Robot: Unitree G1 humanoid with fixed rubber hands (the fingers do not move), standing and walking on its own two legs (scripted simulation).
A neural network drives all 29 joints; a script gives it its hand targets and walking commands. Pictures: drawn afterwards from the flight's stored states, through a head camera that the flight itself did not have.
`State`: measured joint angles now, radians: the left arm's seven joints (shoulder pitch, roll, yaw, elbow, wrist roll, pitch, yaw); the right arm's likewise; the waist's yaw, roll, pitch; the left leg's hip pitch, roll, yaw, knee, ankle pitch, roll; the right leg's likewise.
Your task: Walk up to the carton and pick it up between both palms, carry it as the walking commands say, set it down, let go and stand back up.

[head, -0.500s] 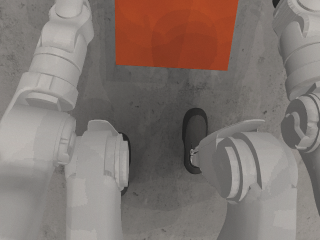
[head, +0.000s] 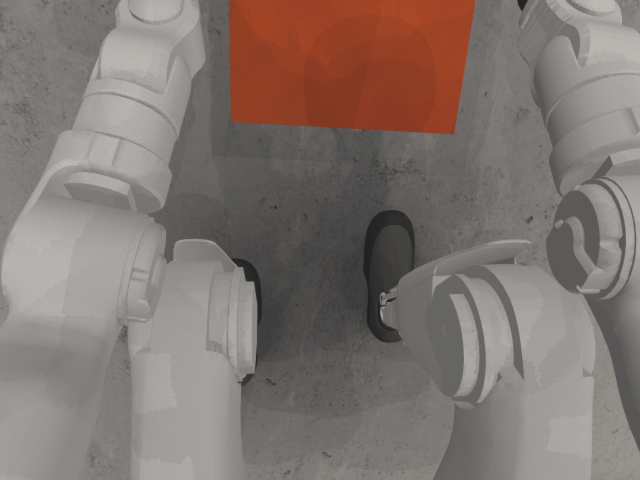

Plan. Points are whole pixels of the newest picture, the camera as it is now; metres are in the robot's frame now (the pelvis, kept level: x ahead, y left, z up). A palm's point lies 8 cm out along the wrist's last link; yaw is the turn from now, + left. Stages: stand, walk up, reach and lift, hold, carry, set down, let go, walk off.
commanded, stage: reach and lift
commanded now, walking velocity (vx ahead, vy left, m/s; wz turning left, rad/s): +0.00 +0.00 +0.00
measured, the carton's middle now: out of the picture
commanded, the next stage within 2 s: none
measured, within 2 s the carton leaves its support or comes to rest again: leaves its support in 0.94 s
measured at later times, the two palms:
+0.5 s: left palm out of the picture +0.55 +0.10 -0.20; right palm out of the picture +0.54 -0.20 -0.19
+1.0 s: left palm out of the picture +0.55 +0.09 -0.19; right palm out of the picture +0.54 -0.21 -0.17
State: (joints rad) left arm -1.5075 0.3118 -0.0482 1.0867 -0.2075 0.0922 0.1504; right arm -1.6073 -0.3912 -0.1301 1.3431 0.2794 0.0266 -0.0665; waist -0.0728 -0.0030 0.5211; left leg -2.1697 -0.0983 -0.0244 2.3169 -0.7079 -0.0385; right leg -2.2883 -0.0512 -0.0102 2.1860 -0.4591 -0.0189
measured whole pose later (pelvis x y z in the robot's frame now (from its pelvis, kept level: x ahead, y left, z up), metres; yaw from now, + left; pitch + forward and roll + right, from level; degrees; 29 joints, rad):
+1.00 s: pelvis +0.00 +0.01 +0.00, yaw +1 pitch +31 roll -1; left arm -1.51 0.27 0.00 1.02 -0.17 0.23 0.18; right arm -1.61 -0.37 -0.08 1.21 0.26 0.16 -0.13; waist -0.10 0.03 0.52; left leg -2.16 -0.12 -0.01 2.33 -0.70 -0.02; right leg -2.26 -0.05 0.01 2.20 -0.47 0.01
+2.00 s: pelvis -0.03 +0.00 +0.06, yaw +0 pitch +26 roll +4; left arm -1.38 0.16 0.24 0.70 -0.01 0.40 0.25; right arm -1.44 -0.17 -0.27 0.73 -0.01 0.38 -0.31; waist -0.10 0.01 0.53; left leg -1.91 -0.07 0.05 2.09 -0.64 -0.02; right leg -2.06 0.02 0.08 2.01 -0.40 0.02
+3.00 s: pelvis -0.05 +0.00 +0.15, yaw -1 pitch +19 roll +4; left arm -1.27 0.11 0.32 0.59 0.06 0.50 0.19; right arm -1.28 -0.02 -0.35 0.51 -0.11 0.49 -0.35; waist -0.07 0.02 0.52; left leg -1.56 -0.07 0.03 1.78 -0.55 -0.02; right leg -1.69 0.02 0.08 1.70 -0.34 0.01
